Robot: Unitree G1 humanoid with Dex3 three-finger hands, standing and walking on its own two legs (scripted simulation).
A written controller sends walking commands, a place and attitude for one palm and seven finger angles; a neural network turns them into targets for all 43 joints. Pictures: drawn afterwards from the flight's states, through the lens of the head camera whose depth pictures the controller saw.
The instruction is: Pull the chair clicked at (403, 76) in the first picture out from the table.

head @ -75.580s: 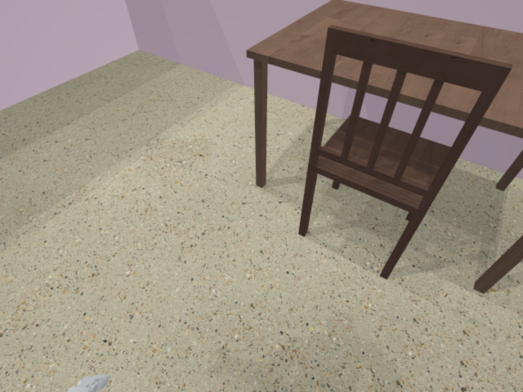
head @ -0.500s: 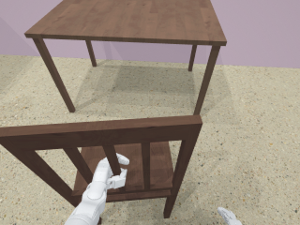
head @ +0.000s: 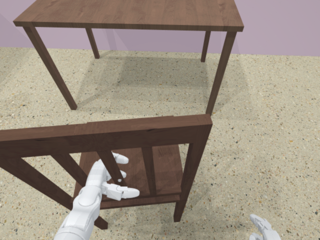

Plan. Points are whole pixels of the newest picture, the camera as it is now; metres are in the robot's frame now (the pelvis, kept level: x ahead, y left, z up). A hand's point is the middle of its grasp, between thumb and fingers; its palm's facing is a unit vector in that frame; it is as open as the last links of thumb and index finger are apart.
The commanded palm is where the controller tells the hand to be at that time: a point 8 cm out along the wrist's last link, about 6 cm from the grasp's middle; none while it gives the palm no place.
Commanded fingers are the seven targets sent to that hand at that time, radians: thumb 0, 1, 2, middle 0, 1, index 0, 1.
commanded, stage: open the thumb and straighten the fingers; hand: left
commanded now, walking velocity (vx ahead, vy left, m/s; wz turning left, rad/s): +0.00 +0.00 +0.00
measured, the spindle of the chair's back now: (117, 176) +0.30 +0.12 -0.05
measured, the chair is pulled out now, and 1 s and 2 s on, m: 0.65 0.65 0.65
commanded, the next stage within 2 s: draw the fingers out of the gap in 0.38 s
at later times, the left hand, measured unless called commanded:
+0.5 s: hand (117, 181) +0.28 +0.12 -0.05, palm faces -0.11 -0.98 -0.15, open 17.3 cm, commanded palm +0.26 +0.18 -0.03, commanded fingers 0.00 -0.55 0.20 0.00 0.00 0.00 0.00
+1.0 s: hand (110, 217) +0.19 +0.13 -0.06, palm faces -0.09 -0.99 -0.14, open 17.5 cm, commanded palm +0.18 +0.18 -0.03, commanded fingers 0.00 -0.55 0.20 0.00 0.00 0.00 0.00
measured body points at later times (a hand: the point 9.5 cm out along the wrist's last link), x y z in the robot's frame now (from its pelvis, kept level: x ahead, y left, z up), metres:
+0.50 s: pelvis +0.02 -0.01 -0.01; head +0.06 -0.02 +0.43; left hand +0.29 +0.17 -0.04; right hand +0.17 -0.27 -0.11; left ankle -0.01 +0.13 -0.72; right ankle +0.01 -0.14 -0.72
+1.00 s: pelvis +0.00 +0.00 -0.03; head +0.04 -0.01 +0.42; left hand +0.20 +0.18 -0.04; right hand +0.18 -0.23 -0.10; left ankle -0.01 +0.13 -0.72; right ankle +0.01 -0.14 -0.72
